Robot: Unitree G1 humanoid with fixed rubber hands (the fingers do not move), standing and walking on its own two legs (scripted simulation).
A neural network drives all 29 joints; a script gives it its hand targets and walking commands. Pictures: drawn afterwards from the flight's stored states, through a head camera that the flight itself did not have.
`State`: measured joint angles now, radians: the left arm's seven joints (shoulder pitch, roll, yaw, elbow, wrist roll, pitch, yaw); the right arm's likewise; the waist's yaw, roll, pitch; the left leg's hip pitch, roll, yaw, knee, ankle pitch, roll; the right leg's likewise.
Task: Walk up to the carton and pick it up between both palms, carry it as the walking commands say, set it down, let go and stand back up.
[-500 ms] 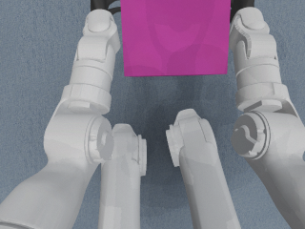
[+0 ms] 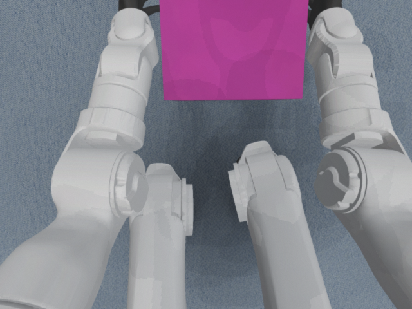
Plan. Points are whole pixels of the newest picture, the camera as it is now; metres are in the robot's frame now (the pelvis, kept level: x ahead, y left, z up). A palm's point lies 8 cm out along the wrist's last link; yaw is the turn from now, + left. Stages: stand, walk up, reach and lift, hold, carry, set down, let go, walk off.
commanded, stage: set down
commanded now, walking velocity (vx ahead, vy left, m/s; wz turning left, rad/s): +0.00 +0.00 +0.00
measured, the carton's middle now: (225, 26) +0.52 -0.09 -0.24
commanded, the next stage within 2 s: none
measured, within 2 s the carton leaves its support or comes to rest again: rests again in 0.08 s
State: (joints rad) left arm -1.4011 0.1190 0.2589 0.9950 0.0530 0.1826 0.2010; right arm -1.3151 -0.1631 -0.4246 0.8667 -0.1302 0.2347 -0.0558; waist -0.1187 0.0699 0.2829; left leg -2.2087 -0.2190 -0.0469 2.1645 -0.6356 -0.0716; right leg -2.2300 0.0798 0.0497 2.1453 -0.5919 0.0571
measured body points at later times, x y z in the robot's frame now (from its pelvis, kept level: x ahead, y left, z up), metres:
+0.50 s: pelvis +0.00 +0.00 -0.01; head +0.36 -0.04 +0.25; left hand +0.56 +0.04 -0.18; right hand +0.51 -0.23 -0.18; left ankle +0.10 +0.11 -0.35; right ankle +0.11 -0.13 -0.35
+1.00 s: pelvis -0.01 +0.00 -0.01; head +0.35 -0.04 +0.25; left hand +0.56 +0.05 -0.18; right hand +0.51 -0.24 -0.18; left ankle +0.10 +0.11 -0.35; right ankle +0.11 -0.12 -0.35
